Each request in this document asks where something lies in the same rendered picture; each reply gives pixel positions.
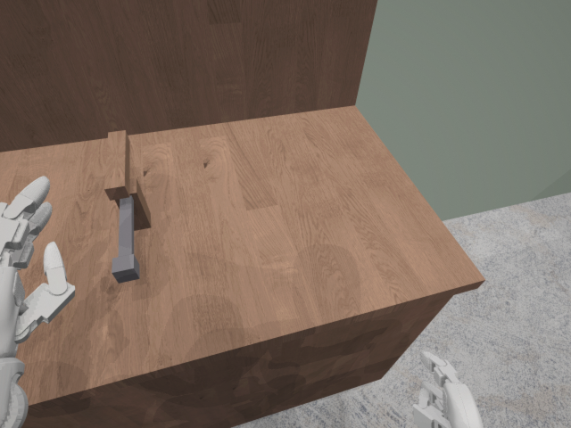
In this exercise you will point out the tap lever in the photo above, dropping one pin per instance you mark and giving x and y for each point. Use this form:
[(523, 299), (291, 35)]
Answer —
[(126, 267)]

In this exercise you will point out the robot right hand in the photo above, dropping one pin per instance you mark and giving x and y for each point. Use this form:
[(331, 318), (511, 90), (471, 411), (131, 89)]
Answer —
[(454, 407)]

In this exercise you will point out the robot left hand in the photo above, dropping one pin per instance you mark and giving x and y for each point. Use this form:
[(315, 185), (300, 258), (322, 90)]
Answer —
[(20, 224)]

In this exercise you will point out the robot left forearm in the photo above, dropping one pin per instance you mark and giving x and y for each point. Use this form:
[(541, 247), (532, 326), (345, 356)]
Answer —
[(13, 399)]

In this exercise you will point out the counter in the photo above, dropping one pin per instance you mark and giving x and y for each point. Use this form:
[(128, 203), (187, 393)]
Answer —
[(284, 254)]

